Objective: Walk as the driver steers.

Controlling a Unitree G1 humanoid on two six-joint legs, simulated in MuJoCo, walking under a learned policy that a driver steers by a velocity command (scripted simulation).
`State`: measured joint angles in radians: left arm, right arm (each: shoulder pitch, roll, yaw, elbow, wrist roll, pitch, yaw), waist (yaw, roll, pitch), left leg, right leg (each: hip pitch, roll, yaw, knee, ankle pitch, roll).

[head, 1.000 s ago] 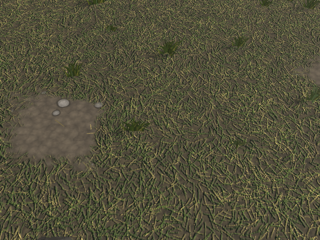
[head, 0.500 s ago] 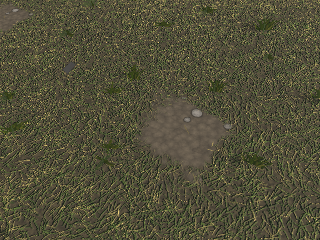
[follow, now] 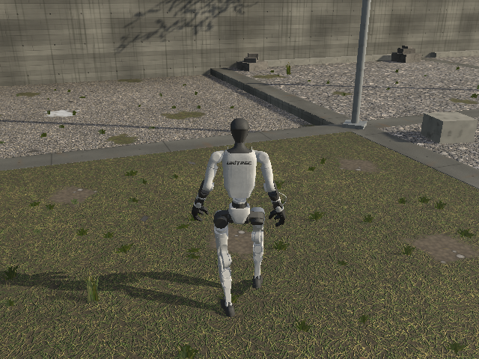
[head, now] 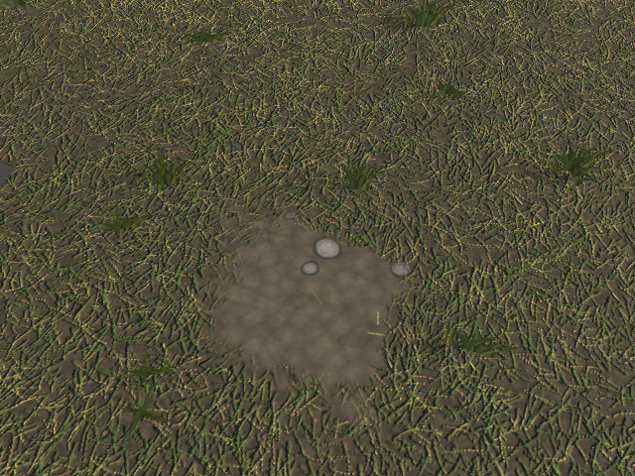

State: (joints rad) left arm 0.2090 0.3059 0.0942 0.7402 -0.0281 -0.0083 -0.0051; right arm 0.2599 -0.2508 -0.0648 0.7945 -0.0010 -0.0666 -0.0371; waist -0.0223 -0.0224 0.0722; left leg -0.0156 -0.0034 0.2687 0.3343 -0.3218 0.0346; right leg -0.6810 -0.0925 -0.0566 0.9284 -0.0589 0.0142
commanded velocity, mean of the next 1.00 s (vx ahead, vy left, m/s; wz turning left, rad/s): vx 0.06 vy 0.00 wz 0.35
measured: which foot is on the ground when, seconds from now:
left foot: down 0.00-0.14, up 0.16-0.64, down 0.66-1.00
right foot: up 0.00-0.12, down 0.14-0.66, up 0.68-1.00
